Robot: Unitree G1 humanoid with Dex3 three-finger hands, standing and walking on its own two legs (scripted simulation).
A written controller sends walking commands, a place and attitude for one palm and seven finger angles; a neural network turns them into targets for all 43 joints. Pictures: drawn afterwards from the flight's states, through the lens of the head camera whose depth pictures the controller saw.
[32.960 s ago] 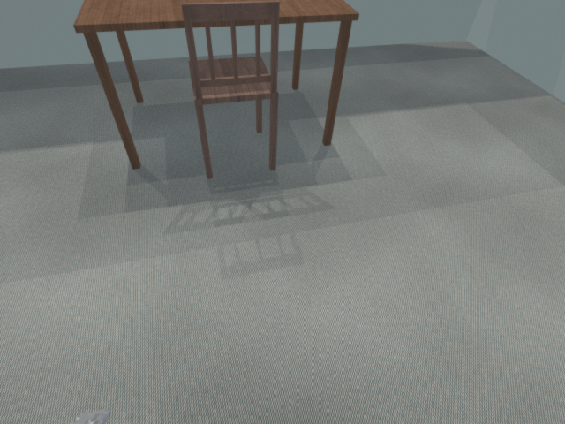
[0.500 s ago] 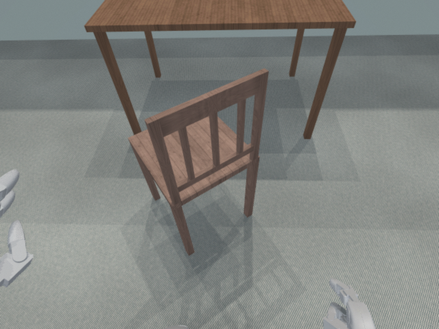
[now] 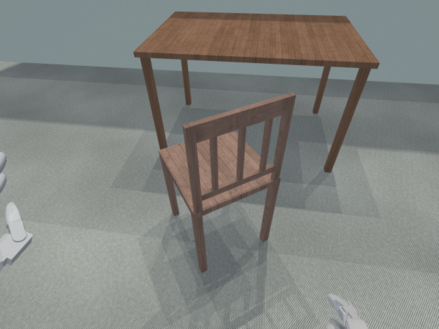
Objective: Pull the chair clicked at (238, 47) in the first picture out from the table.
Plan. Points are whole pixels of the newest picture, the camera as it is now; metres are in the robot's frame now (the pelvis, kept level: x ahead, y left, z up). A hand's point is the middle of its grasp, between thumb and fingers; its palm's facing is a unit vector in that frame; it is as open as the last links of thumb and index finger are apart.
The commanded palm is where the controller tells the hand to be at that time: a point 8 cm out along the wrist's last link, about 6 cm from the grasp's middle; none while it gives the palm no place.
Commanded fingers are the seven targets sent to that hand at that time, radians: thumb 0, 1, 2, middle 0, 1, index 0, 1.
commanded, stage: stop stepping back and stand still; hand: left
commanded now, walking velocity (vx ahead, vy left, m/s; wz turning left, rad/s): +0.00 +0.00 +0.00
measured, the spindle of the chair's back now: (240, 154) +0.68 -0.02 -0.10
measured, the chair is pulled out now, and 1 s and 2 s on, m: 0.54 0.54 0.54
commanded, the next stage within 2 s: let the arm hang, fingers relaxed in 0.58 s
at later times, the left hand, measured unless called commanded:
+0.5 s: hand (37, 214) +0.24 +0.29 +0.15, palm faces +0.34 -0.80 -0.50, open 7.4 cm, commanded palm +0.18 +0.33 +0.18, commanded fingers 0.00 0.90 0.90 -0.20 -0.30 -0.20 -0.30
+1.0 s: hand out of the picture +0.07 +0.17 -0.16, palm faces +0.09 -0.98 -0.15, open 7.0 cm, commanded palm none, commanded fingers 0.00 0.90 0.90 -0.20 -0.30 -0.20 -0.30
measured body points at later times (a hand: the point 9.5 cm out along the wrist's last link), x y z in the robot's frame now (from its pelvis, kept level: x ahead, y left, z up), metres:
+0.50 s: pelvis +0.03 +0.03 +0.01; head +0.05 +0.05 +0.45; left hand +0.21 +0.33 +0.18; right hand +0.19 -0.22 -0.07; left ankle -0.05 +0.11 -0.73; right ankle +0.04 -0.09 -0.73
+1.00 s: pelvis +0.00 +0.01 -0.01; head +0.03 +0.01 +0.44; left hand +0.07 +0.22 -0.15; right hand +0.06 -0.23 -0.15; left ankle -0.05 +0.11 -0.73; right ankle +0.04 -0.08 -0.73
